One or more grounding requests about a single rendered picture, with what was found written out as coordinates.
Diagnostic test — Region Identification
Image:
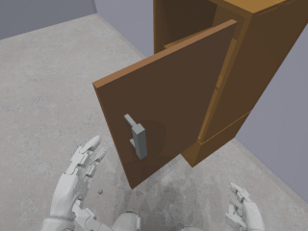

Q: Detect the cupboard door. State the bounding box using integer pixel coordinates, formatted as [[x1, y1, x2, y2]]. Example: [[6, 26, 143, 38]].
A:
[[92, 19, 238, 190]]

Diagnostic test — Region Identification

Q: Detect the robot right hand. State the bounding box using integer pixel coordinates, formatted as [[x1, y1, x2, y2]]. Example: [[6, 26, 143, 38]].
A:
[[225, 183, 266, 231]]

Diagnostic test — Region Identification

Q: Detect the handle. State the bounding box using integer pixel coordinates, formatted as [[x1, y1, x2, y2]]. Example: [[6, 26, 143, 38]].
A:
[[124, 114, 147, 159]]

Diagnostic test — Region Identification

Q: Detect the left robot shin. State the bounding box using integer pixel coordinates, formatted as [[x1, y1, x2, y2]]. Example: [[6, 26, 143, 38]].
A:
[[125, 210, 135, 214]]

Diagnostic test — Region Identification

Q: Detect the robot left forearm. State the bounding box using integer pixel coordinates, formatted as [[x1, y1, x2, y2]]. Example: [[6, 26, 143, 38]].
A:
[[40, 217, 76, 231]]

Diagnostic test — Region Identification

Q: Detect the left robot thigh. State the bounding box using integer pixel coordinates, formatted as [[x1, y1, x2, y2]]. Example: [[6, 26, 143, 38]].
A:
[[112, 213, 141, 231]]

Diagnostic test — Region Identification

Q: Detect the robot left hand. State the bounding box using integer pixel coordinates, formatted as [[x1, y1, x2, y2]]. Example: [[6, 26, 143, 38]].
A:
[[49, 135, 114, 231]]

